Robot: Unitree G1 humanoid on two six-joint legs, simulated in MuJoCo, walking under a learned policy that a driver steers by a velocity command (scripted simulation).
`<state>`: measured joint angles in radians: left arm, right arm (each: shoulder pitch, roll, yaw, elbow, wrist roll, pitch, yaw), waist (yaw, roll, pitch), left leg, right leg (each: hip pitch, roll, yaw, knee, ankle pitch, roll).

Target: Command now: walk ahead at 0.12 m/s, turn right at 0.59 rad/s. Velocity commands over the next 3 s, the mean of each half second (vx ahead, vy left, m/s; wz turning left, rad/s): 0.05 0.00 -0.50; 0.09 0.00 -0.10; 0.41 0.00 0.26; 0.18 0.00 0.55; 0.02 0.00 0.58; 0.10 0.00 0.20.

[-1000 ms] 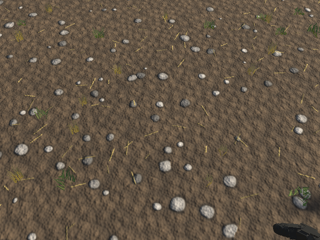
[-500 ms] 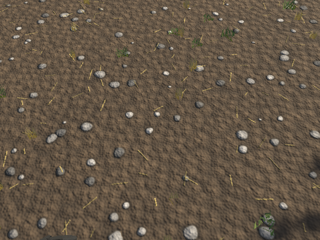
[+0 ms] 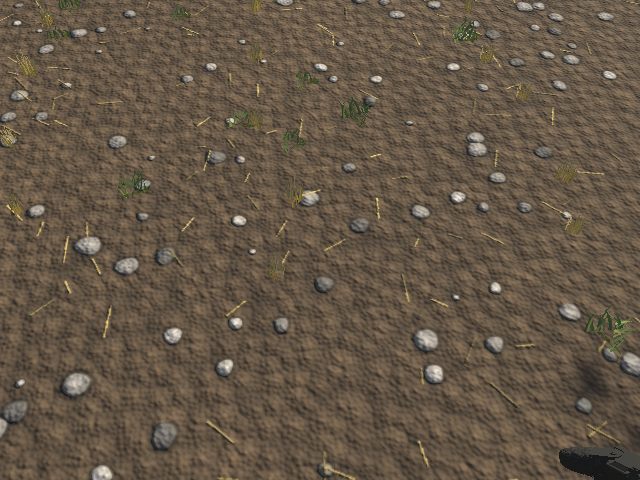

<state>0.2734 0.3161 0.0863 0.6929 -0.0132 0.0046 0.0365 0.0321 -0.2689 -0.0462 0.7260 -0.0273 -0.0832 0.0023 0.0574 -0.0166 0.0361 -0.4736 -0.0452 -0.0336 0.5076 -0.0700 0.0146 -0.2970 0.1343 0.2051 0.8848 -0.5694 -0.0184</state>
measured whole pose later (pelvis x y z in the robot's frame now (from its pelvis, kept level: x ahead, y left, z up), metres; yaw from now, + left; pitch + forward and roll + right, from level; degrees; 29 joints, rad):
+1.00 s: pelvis +0.07 -0.04 +0.01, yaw -16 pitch +0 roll +0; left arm 0.25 0.25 0.06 0.79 -0.01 -0.04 0.00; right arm 0.27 -0.26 -0.04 0.88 0.02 -0.02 -0.02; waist 0.00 0.01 -0.02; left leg -0.21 0.04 0.00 0.57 -0.37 -0.01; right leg -0.24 0.03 -0.02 0.60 -0.39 -0.08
